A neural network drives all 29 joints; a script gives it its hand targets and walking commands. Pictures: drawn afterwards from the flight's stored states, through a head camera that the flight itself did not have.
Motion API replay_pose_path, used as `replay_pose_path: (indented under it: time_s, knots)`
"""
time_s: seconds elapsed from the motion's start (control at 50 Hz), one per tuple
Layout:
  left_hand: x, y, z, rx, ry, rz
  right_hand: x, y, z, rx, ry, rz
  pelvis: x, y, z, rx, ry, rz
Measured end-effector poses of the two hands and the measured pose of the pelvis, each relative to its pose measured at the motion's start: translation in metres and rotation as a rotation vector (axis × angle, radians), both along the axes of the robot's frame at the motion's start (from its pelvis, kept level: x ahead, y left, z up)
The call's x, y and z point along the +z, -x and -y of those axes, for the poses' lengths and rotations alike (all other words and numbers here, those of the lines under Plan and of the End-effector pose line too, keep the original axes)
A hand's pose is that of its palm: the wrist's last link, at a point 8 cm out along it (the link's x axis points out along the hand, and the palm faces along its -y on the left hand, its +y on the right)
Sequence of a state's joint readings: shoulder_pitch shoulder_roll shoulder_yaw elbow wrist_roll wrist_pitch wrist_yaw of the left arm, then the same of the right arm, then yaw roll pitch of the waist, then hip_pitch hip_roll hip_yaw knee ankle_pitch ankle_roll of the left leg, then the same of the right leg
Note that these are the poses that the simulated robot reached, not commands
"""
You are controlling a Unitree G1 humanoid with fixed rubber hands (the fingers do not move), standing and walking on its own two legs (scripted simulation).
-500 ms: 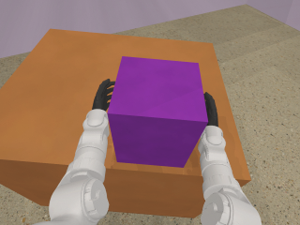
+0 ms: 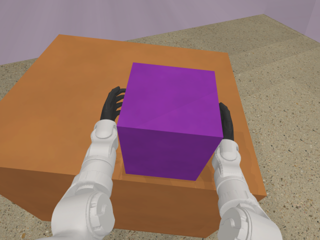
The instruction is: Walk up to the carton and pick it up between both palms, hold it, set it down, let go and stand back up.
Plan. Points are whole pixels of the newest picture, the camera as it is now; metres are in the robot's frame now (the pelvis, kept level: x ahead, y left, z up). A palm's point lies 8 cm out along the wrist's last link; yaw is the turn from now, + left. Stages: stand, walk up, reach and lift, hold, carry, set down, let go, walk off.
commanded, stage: reach and lift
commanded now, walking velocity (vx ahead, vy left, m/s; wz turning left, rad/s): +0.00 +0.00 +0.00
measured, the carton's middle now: (166, 126) +0.42 -0.01 +0.05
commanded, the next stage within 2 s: none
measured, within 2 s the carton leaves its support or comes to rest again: neither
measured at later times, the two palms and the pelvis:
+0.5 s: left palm (110, 119) +0.40 +0.14 +0.10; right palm (229, 137) +0.37 -0.16 +0.08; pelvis -0.03 -0.01 +0.00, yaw -1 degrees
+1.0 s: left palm (105, 110) +0.38 +0.14 +0.14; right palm (235, 131) +0.36 -0.16 +0.12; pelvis -0.02 -0.01 +0.00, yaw +0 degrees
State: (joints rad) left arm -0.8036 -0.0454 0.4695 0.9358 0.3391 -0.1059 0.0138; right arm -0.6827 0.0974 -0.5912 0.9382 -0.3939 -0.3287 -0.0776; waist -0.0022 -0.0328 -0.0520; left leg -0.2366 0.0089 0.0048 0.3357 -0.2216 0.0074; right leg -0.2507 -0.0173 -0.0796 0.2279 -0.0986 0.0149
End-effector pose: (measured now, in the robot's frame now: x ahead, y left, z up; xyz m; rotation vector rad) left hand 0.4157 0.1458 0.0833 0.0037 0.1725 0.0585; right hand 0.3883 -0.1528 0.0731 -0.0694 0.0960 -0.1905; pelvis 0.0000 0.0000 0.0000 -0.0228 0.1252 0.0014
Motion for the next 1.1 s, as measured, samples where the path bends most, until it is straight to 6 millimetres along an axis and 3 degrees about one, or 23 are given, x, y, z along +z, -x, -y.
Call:
replay_pose_path:
  time_s: [0.4,0.6,0.74,1.1]
  knots:
    - [0.020,0.020,0.005,0.001,-0.001,0.095,0.017,0.019,0.005,0.002,0.026,0.093,0.000,0.028,0.008,-0.016,-0.013,0.000]
    - [0.006,0.020,0.006,0.007,-0.013,0.046,0.003,0.019,0.006,0.010,0.013,0.043,0.000,0.028,0.013,-0.014,-0.012,-0.026]
    - [0.009,0.024,0.003,0.020,-0.011,0.041,0.007,0.018,0.003,0.024,0.002,0.037,0.000,0.023,0.014,-0.001,-0.007,-0.026]
    - [0.080,0.036,0.002,0.023,0.007,0.044,0.069,0.031,0.001,0.012,-0.077,0.043,0.001,0.030,0.007,0.000,-0.002,0.150]
